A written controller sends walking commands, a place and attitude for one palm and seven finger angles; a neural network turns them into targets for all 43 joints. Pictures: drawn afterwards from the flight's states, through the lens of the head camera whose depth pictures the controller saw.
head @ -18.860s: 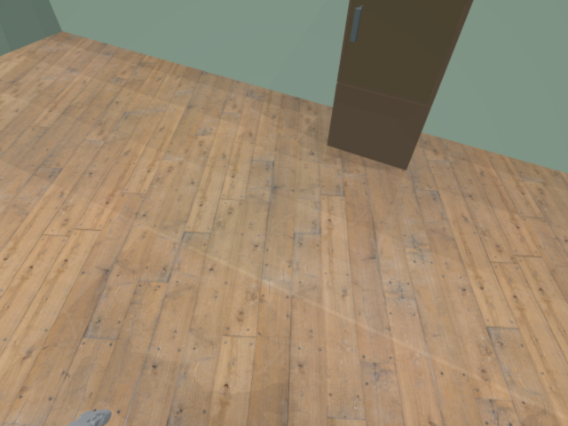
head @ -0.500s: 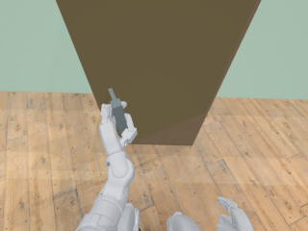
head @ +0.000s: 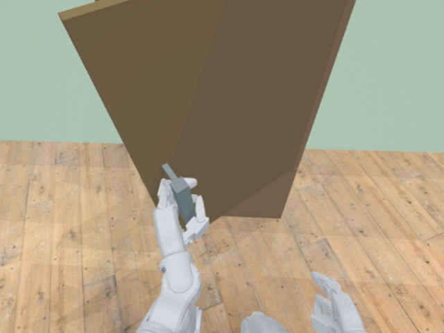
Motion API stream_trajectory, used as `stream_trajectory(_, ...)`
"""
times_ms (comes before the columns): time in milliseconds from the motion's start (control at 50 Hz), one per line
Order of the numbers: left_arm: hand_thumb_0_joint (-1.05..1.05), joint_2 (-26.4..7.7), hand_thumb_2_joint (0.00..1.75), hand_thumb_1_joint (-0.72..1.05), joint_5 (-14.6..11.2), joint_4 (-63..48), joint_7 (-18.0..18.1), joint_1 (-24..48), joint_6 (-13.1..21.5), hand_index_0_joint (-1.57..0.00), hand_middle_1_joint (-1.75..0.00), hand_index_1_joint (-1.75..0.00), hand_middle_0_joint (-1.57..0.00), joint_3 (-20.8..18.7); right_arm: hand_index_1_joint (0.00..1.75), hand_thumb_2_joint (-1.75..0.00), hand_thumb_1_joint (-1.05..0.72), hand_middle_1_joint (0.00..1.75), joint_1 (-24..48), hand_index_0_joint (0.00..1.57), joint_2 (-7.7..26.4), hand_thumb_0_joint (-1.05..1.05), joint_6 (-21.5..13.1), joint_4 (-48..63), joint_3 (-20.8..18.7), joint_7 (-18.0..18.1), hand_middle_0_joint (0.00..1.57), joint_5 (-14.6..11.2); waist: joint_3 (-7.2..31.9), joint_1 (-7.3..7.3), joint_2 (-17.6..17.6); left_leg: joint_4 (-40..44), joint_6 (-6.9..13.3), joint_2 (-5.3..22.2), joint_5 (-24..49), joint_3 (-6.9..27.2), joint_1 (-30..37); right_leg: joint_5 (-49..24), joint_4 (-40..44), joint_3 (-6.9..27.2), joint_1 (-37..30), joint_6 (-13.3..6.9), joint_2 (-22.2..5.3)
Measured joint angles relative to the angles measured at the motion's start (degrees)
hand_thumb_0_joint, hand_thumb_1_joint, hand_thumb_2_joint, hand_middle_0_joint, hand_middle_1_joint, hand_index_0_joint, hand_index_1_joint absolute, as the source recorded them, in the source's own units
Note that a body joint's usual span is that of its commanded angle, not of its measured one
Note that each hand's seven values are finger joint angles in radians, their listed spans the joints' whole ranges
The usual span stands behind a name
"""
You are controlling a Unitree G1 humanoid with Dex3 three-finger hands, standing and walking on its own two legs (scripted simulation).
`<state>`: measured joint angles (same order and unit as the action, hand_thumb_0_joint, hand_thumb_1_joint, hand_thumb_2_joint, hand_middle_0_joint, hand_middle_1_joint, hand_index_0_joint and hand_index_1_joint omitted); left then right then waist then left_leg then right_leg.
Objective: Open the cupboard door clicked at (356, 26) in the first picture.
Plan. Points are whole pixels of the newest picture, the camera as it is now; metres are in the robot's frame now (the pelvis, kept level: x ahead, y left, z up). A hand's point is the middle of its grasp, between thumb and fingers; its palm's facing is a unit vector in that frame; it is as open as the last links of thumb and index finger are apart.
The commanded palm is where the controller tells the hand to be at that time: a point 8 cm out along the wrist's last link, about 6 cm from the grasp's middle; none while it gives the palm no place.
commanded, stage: open thumb and fingers to let go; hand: left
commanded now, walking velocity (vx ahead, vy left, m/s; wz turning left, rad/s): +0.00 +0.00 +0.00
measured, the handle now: (179, 194) +0.36 +0.09 +0.04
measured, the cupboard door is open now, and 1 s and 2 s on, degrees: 39 39 40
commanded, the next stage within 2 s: slide the hand sideways off the handle in 0.74 s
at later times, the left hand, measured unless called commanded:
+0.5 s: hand (201, 214) +0.33 +0.05 +0.03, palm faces +0.36 -0.93 -0.04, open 13.3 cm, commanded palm +0.28 +0.10 +0.02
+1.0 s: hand (194, 231) +0.30 +0.06 +0.02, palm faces -0.04 -1.00 -0.08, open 15.6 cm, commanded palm +0.27 +0.10 +0.02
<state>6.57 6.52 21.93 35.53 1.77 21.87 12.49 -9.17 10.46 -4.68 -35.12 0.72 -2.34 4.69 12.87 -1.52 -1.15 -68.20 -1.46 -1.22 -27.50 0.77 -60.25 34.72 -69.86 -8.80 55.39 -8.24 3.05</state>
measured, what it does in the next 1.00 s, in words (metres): stands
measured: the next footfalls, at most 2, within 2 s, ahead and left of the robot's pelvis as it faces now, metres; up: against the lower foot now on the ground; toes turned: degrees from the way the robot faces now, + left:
none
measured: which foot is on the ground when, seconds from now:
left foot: down 0.00-1.00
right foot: down 0.00-1.00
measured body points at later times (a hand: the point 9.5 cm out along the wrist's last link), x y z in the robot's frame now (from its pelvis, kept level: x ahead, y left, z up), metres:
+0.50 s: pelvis +0.00 -0.02 +0.00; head +0.08 -0.05 +0.44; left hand +0.30 +0.09 +0.03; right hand +0.15 -0.24 -0.13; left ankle +0.05 +0.14 -0.63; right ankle +0.00 -0.02 -0.63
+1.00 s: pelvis -0.01 -0.01 -0.01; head +0.07 -0.04 +0.43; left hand +0.29 +0.11 +0.03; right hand +0.16 -0.24 -0.13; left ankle +0.05 +0.14 -0.63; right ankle +0.00 -0.02 -0.63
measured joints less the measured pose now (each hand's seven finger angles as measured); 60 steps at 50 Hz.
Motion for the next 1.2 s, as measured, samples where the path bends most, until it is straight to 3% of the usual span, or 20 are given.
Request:
stream_trajectory(160, 0.01, 0.40, 0.72, 0.50, -0.60, -0.14, -0.95, 1.59, 0.45, -0.37, -1.32, -1.32, -0.39, -2.58, 0.30, -0.89, -0.90, 0.30, -0.52, 0.20, 0.51, 0.01, 0.74, -0.33, -0.81, 0.35, 0.20, -0.13, -0.56, 0.70, 0.19, -0.25, -0.58, -0.23, 0.30, 0.28, -1.14, 0.37, -1.17, -0.34, 1.43, 0.24, -0.30)
stream_trajectory(400, 0.01, 0.43, 0.44, -0.17, -1.17, -0.44, -1.94, 0.90, 2.00, -0.33, -1.27, -1.24, -0.36, -4.00, 0.30, -0.89, -0.90, 0.30, -2.00, 0.20, 0.65, 0.01, 1.62, -1.41, -1.16, 0.69, 0.20, -0.34, -0.82, 0.59, 0.24, 0.38, -0.48, -0.13, 0.54, 0.48, -1.06, 0.29, -0.87, -0.39, 1.59, 0.04, -0.05)
stream_trajectory(500, 0.00, 0.30, 0.35, -0.36, -1.19, -0.01, -2.07, 1.28, 2.55, -0.30, -1.19, -1.15, -0.34, -4.24, 0.30, -0.89, -0.90, 0.30, -1.73, 0.20, 0.83, 0.01, 1.86, -1.55, -1.31, 0.88, 0.20, -0.35, -0.90, 0.57, 0.33, 0.22, -0.41, -0.13, 0.48, 0.54, -1.19, 0.39, -1.12, -0.40, 1.76, 0.15, -0.01)
stream_trajectory(700, -0.01, -0.19, 0.30, -0.48, -1.97, 0.06, -3.70, 0.92, 2.16, -0.32, -0.83, -0.87, -0.32, -4.37, 0.30, -0.89, -0.90, 0.30, -1.24, 0.20, 0.80, 0.01, 2.22, -0.67, -1.29, 0.78, 0.20, -0.49, -0.73, 0.66, 0.45, 0.56, -0.58, -0.18, 0.61, 0.63, -0.59, 0.23, -0.85, -0.31, 1.24, 0.19, 0.05)
stream_trajectory(860, -0.01, -0.53, 0.30, -0.49, -2.24, 0.17, -4.37, 0.78, 2.14, -0.40, -0.64, -0.71, -0.42, -3.74, 0.30, -0.89, -0.90, 0.30, -0.69, 0.20, 0.91, 0.01, 2.11, -0.59, -1.16, 0.72, 0.20, -0.59, -0.66, 0.77, 0.19, 0.31, -0.43, -0.24, 0.53, 0.83, -0.63, 0.15, -0.74, -0.43, 1.07, 0.34, 0.07)
stream_trajectory(900, -0.01, -1.80, 0.30, -0.49, -1.79, -0.37, -7.45, 0.00, 3.19, -0.38, -0.60, -0.67, -0.41, -3.77, 0.30, -0.89, -0.90, 0.30, -0.80, 0.20, 1.15, 0.01, 2.46, 0.07, -0.85, 0.41, 0.20, -1.04, -0.84, 0.78, 0.38, -0.21, 0.44, -0.38, 0.47, 0.65, -1.04, 0.32, -1.42, -0.22, 1.54, 1.81, -0.13)
stream_trajectory(940, -0.01, -4.91, 0.30, -0.49, -2.52, -1.37, -14.66, -1.03, 5.17, -0.32, -0.54, -0.61, -0.36, -3.64, 0.30, -0.89, -0.90, 0.30, -1.20, 0.20, 1.46, 0.01, 2.96, 1.13, -0.78, 0.26, 0.20, -1.64, -1.15, 0.90, 0.48, -1.01, 0.72, -0.44, 0.22, 0.68, -1.63, 0.51, -2.19, -0.27, 2.10, 1.99, -0.17)
stream_trajectory(1000, -0.01, -9.96, 0.30, -0.49, -6.89, -2.93, -26.76, -1.60, 7.02, -0.23, -0.46, -0.51, -0.29, -2.87, 0.30, -0.89, -0.90, 0.30, -1.69, 0.20, 2.24, 0.01, 3.78, 2.55, -0.85, 0.59, 0.20, -3.00, -1.91, 1.00, -0.06, -2.60, 0.35, -0.40, -0.38, 0.85, -2.42, 0.92, -3.30, -0.54, 2.59, 1.25, -0.13)
stream_trajectory(1040, -0.01, -11.23, 0.30, -0.50, -10.38, -3.72, -31.87, -1.78, 6.79, -0.19, -0.41, -0.45, -0.25, -2.51, 0.30, -0.89, -0.90, 0.30, -1.95, 0.20, 2.77, 0.01, 4.33, 3.17, -0.95, 0.98, 0.20, -3.91, -2.39, 1.08, -0.51, -3.20, 0.19, -0.30, -0.63, 0.70, -2.45, 1.01, -3.63, -0.41, 2.54, 1.00, -0.06)
stream_trajectory(1100, -0.01, -10.04, 0.30, -0.50, -12.93, -4.63, -34.00, -2.38, 5.77, -0.16, -0.37, -0.39, -0.21, -2.44, 0.30, -0.89, -0.90, 0.30, -2.51, 0.20, 3.40, 0.01, 5.01, 3.88, -1.13, 1.18, 0.20, -4.56, -2.73, 1.20, -0.99, -3.29, 0.25, -0.20, -0.73, 0.07, -2.10, 0.80, -3.57, 0.23, 2.28, 1.08, -0.05)
stream_trajectory(1200, -0.01, -7.08, 0.30, -0.50, -10.84, -6.33, -31.31, -4.40, 4.79, -0.19, -0.34, -0.36, -0.17, -1.78, 0.30, -0.89, -0.90, 0.30, -3.61, 0.20, 3.38, 0.01, 5.86, 5.10, -1.36, 0.42, 0.20, -4.29, -2.13, 0.91, -0.80, -3.10, 1.36, -0.12, -0.94, -1.49, -1.90, 0.46, -3.44, 1.77, 2.47, 1.61, -0.09)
